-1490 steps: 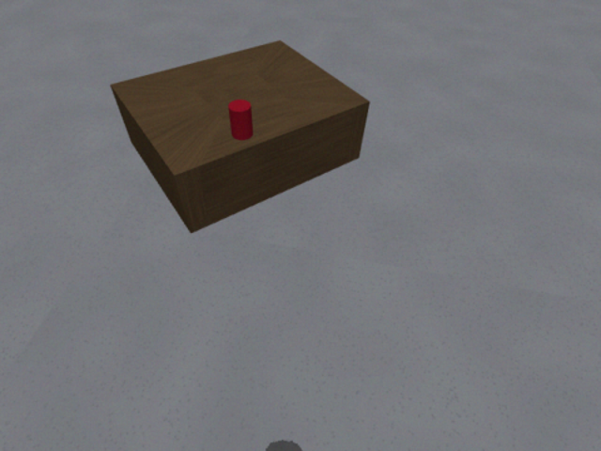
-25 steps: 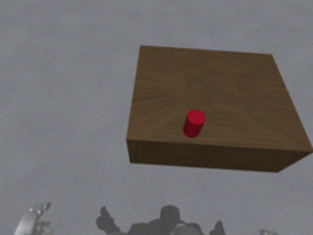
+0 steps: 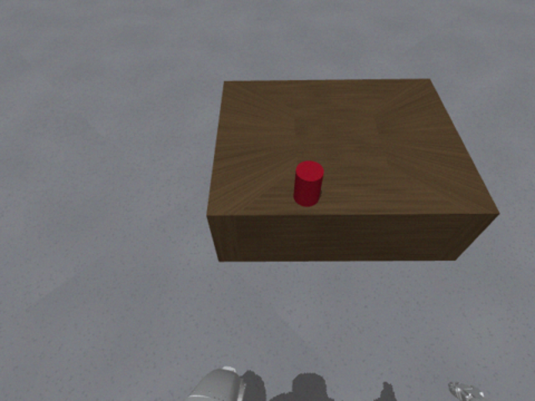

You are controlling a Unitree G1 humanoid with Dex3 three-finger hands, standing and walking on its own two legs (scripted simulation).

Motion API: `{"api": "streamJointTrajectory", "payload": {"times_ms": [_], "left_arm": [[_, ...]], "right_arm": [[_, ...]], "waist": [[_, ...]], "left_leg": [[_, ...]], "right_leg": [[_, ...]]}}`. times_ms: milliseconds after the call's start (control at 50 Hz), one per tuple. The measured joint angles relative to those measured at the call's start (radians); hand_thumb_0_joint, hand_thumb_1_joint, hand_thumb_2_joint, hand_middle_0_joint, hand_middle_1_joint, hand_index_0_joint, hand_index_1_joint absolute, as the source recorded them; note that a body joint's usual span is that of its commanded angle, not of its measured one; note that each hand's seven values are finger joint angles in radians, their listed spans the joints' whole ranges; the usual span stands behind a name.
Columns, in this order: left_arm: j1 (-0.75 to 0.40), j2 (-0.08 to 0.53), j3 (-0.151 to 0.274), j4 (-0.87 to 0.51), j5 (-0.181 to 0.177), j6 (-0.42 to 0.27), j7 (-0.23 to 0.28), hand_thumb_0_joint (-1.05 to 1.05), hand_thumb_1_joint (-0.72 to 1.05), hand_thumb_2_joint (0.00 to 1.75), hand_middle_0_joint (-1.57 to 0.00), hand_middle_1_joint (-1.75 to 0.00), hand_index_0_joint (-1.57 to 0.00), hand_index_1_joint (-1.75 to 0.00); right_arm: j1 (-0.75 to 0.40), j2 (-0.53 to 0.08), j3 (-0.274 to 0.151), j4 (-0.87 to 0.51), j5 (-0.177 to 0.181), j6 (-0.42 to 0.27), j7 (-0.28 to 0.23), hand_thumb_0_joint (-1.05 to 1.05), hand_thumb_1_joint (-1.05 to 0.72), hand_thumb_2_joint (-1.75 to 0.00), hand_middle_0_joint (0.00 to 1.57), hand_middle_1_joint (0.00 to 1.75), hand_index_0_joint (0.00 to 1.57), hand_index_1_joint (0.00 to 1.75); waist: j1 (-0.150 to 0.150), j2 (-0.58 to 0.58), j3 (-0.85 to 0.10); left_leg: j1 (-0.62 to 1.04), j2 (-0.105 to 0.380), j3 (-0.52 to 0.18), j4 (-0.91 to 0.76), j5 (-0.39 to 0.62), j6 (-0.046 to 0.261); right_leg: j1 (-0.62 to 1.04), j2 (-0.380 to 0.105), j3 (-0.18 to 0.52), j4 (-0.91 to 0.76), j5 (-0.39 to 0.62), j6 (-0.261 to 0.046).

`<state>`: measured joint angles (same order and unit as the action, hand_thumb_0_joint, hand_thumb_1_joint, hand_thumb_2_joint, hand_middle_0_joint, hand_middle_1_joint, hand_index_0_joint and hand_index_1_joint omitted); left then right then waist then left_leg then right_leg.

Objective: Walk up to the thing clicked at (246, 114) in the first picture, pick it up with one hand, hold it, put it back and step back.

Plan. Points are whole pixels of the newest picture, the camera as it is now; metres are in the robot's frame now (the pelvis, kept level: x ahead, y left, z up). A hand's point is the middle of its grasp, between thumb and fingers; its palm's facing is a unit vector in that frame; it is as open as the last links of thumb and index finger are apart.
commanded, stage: step back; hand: right
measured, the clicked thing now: (307, 184) +0.80 -0.10 -0.36
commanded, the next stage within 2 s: stand in 1.76 s
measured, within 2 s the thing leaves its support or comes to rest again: neither
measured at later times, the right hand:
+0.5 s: hand out of the picture -0.03 -0.28 -0.14, palm faces -0.10 +0.91 -0.40, open 7.4 cm
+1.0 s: hand out of the picture -0.21 -0.28 -0.15, palm faces -0.15 +0.92 -0.36, open 7.4 cm
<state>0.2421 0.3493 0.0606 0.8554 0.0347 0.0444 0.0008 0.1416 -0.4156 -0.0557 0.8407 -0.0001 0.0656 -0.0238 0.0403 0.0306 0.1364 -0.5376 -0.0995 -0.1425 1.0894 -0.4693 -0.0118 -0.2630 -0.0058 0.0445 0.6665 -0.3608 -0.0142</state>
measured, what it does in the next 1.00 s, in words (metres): walks backwards: left foot, then right foot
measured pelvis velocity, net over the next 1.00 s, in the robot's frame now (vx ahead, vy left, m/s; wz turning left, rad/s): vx -0.30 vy -0.02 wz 0.12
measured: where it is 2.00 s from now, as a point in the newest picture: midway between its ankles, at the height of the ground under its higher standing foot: outside the picture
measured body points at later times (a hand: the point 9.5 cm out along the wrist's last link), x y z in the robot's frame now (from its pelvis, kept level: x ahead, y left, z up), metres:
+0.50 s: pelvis -0.17 -0.02 -0.01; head -0.12 -0.02 +0.44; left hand -0.09 +0.31 -0.12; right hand -0.03 -0.32 -0.12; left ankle -0.08 +0.12 -0.72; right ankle -0.21 -0.14 -0.71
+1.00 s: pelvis -0.30 -0.02 +0.00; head -0.29 -0.02 +0.45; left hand -0.28 +0.31 -0.11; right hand -0.20 -0.33 -0.13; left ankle -0.31 +0.11 -0.72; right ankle -0.24 -0.14 -0.71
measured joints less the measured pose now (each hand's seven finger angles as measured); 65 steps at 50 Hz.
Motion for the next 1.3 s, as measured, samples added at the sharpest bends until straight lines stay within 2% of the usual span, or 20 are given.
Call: {"api": "streamJointTrajectory", "payload": {"times_ms": [80, 160, 240, 300, 380, 440, 520, 560, 620, 660, 720, 780, 840, 880, 960, 1060, 1080, 1140, 1220, 1300], "left_arm": [[-0.033, 0.004, 0.001, -0.029, 0.004, -0.003, 0.013, 0.01, 0.90, 0.90, -0.20, -0.30, -0.21, -0.31], [-0.087, 0.022, 0.001, -0.073, -0.001, -0.009, 0.025, 0.00, 0.90, 0.90, -0.20, -0.30, -0.21, -0.31], [-0.143, 0.052, -0.002, -0.087, -0.015, 0.003, 0.025, 0.00, 0.90, 0.90, -0.20, -0.30, -0.21, -0.31], [-0.150, 0.050, 0.002, -0.060, -0.023, 0.021, 0.030, 0.00, 0.90, 0.90, -0.20, -0.30, -0.20, -0.30], [-0.127, 0.053, 0.007, -0.032, -0.034, 0.022, 0.024, 0.00, 0.90, 0.90, -0.20, -0.30, -0.20, -0.30], [-0.100, 0.046, 0.005, -0.021, -0.029, 0.012, 0.017, 0.00, 0.90, 0.90, -0.20, -0.30, -0.20, -0.30], [-0.069, 0.036, -0.005, 0.007, -0.020, -0.007, 0.013, 0.00, 0.90, 0.90, -0.20, -0.30, -0.20, -0.30], [-0.066, 0.007, -0.007, 0.034, -0.007, -0.016, 0.014, 0.00, 0.90, 0.90, -0.20, -0.30, -0.20, -0.30], [-0.028, 0.004, -0.014, 0.036, -0.001, -0.018, 0.008, 0.00, 0.90, 0.90, -0.20, -0.30, -0.21, -0.31], [-0.019, 0.001, -0.014, 0.042, 0.001, -0.015, 0.014, 0.00, 0.90, 0.90, -0.20, -0.30, -0.21, -0.31], [-0.023, 0.005, -0.009, 0.036, 0.006, -0.019, 0.021, 0.01, 0.90, 0.90, -0.21, -0.30, -0.21, -0.31], [-0.037, 0.016, 0.001, 0.019, 0.011, -0.032, 0.022, 0.01, 0.90, 0.90, -0.21, -0.30, -0.21, -0.31], [-0.050, 0.035, 0.007, 0.013, 0.010, -0.038, 0.017, 0.00, 0.90, 0.90, -0.20, -0.30, -0.21, -0.31], [-0.058, 0.053, 0.007, 0.022, 0.007, -0.032, 0.013, 0.00, 0.90, 0.90, -0.20, -0.30, -0.21, -0.31], [-0.032, 0.061, 0.004, 0.078, -0.008, -0.019, 0.002, 0.00, 0.90, 0.90, -0.20, -0.30, -0.20, -0.30], [-0.001, 0.064, 0.004, 0.123, -0.017, -0.035, -0.020, 0.00, 0.90, 0.90, -0.20, -0.30, -0.20, -0.30], [0.000, 0.055, 0.005, 0.132, -0.015, -0.040, -0.019, 0.00, 0.90, 0.90, -0.20, -0.30, -0.20, -0.30], [-0.001, 0.023, -0.001, 0.148, -0.002, -0.059, -0.015, 0.01, 0.90, 0.90, -0.20, -0.30, -0.20, -0.30], [-0.009, -0.005, -0.009, 0.143, 0.003, -0.077, -0.013, 0.00, 0.90, 0.90, -0.20, -0.30, -0.20, -0.30], [-0.025, -0.009, -0.019, 0.142, 0.000, -0.074, -0.014, 0.00, 0.90, 0.90, -0.20, -0.30, -0.21, -0.31]], "right_arm": [[0.043, -0.006, 0.005, 0.012, -0.004, -0.010, -0.002, 0.01, -0.90, -0.90, 0.20, 0.30, 0.20, 0.30], [0.064, 0.002, 0.006, 0.027, -0.015, -0.007, 0.002, 0.01, -0.90, -0.90, 0.20, 0.30, 0.20, 0.30], [0.062, 0.027, 0.002, 0.040, -0.028, -0.019, 0.010, 0.01, -0.90, -0.90, 0.20, 0.30, 0.20, 0.30], [0.052, 0.036, 0.012, 0.035, -0.034, -0.018, 0.026, 0.01, -0.90, -0.90, 0.20, 0.30, 0.21, 0.30], [0.030, 0.048, 0.022, 0.023, -0.041, -0.018, 0.020, 0.01, -0.90, -0.90, 0.21, 0.30, 0.21, 0.30], [0.002, 0.040, 0.017, -0.001, -0.043, -0.017, 0.019, 0.01, -0.90, -0.90, 0.21, 0.30, 0.21, 0.30], [-0.039, 0.017, 0.013, -0.028, -0.035, -0.009, 0.021, 0.01, -0.90, -0.90, 0.21, 0.30, 0.21, 0.30], [-0.061, -0.004, 0.006, -0.017, -0.025, 0.002, 0.019, 0.01, -0.90, -0.90, 0.21, 0.30, 0.21, 0.30], [-0.046, 0.011, 0.002, 0.005, -0.016, 0.021, 0.008, 0.01, -0.90, -0.90, 0.20, 0.30, 0.21, 0.30], [-0.025, 0.008, 0.004, 0.011, -0.010, 0.019, 0.007, 0.01, -0.90, -0.90, 0.20, 0.30, 0.21, 0.30], [0.012, -0.001, 0.004, 0.023, -0.013, 0.011, 0.009, 0.01, -0.90, -0.90, 0.20, 0.30, 0.20, 0.30], [0.050, -0.004, 0.002, 0.053, -0.024, 0.010, 0.015, 0.01, -0.90, -0.90, 0.20, 0.30, 0.20, 0.30], [0.077, 0.002, -0.002, 0.090, -0.032, 0.004, 0.026, 0.01, -0.90, -0.90, 0.20, 0.30, 0.20, 0.30], [0.085, 0.014, -0.010, 0.116, -0.034, -0.013, 0.031, 0.01, -0.90, -0.90, 0.20, 0.30, 0.20, 0.30], [0.096, 0.041, -0.001, 0.144, -0.045, -0.036, 0.038, 0.01, -0.90, -0.90, 0.20, 0.30, 0.21, 0.30], [0.079, 0.060, 0.015, 0.146, -0.050, -0.051, 0.042, 0.01, -0.90, -0.90, 0.21, 0.30, 0.21, 0.30], [0.071, 0.057, 0.014, 0.144, -0.049, -0.049, 0.043, 0.01, -0.90, -0.90, 0.21, 0.30, 0.21, 0.30], [0.060, 0.050, 0.010, 0.146, -0.041, -0.040, 0.037, 0.01, -0.90, -0.90, 0.20, 0.30, 0.21, 0.30], [0.055, 0.041, 0.006, 0.153, -0.032, -0.050, 0.037, 0.01, -0.90, -0.90, 0.20, 0.30, 0.21, 0.30], [0.059, 0.030, -0.001, 0.166, -0.036, -0.068, 0.038, 0.01, -0.90, -0.90, 0.20, 0.30, 0.21, 0.30]], "waist": [[-0.014, -0.002, 0.004], [-0.023, -0.010, 0.027], [-0.025, -0.063, 0.057], [-0.036, -0.054, 0.054], [-0.035, -0.050, 0.028], [-0.026, -0.038, 0.023], [-0.009, -0.013, 0.022], [-0.019, 0.052, 0.037], [0.009, 0.018, 0.011], [0.008, 0.010, 0.002], [0.002, 0.012, -0.004], [-0.001, 0.016, -0.010], [-0.004, 0.005, -0.022], [-0.007, -0.022, -0.024], [-0.021, -0.044, -0.058], [-0.028, -0.052, -0.081], [-0.025, -0.038, -0.079], [-0.020, 0.007, -0.082], [-0.001, 0.003, -0.082], [-0.001, -0.005, -0.081]], "left_leg": [[0.059, -0.010, 0.021, 0.016, -0.018, -0.013], [0.174, 0.033, 0.069, -0.194, -0.035, -0.009], [0.267, 0.036, 0.125, -0.428, 0.136, 0.021], [0.233, 0.060, 0.119, -0.405, 0.148, 0.034], [0.204, 0.096, 0.121, -0.455, 0.213, 0.030], [0.171, 0.119, 0.131, -0.471, 0.253, 0.026], [0.103, 0.147, 0.150, -0.437, 0.284, 0.003], [0.070, 0.166, 0.096, -0.388, 0.241, 0.007], [0.009, 0.046, 0.010, -0.140, 0.013, 0.003], [-0.007, -0.007, -0.018, 0.008, 0.001, -0.002], [0.029, -0.014, -0.009, 0.075, 0.010, -0.017], [0.120, 0.027, 0.026, -0.049, -0.017, -0.024], [0.238, 0.075, 0.073, -0.292, -0.053, -0.004], [0.310, 0.073, 0.100, -0.456, 0.068, 0.008], [0.315, 0.073, 0.116, -0.477, 0.120, 0.029], [0.316, 0.098, 0.128, -0.490, 0.138, 0.007], [0.312, 0.112, 0.128, -0.473, 0.129, 0.001], [0.284, 0.125, 0.082, -0.392, 0.029, 0.008], [0.233, 0.086, 0.076, -0.306, -0.017, 0.017], [0.267, 0.096, 0.110, -0.467, 0.072, 0.018]], "right_leg": [[-0.033, -0.020, -0.025, -0.022, 0.047, 0.000], [-0.083, -0.036, -0.061, 0.000, 0.074, 0.005], [-0.150, -0.071, -0.054, 0.083, 0.076, 0.011], [-0.204, 0.019, 0.022, 0.295, -0.145, 0.001], [-0.209, 0.098, 0.068, 0.510, -0.158, 0.001], [-0.126, 0.080, 0.043, 0.405, -0.164, 0.020], [0.036, 0.032, -0.007, 0.031, -0.072, 0.016], [0.049, 0.068, -0.042, -0.011, -0.039, -0.004], [0.003, 0.035, -0.017, 0.010, -0.013, -0.017], [-0.009, 0.014, -0.017, -0.012, 0.019, -0.016], [-0.034, -0.005, -0.034, -0.026, 0.052, -0.014], [-0.058, -0.021, -0.065, -0.017, 0.065, -0.014], [-0.083, -0.043, -0.094, 0.008, 0.067, -0.008], [-0.102, -0.069, -0.094, 0.044, 0.057, 0.001], [-0.130, -0.030, -0.032, 0.144, -0.093, 0.001], [-0.053, -0.012, -0.043, 0.020, -0.039, 0.001], [-0.031, 0.001, -0.048, -0.027, 0.029, -0.002], [-0.011, 0.033, -0.072, -0.068, 0.096, -0.014], [-0.011, 0.013, -0.070, -0.087, 0.096, -0.023], [-0.016, -0.012, -0.075, -0.074, 0.086, 0.004]]}}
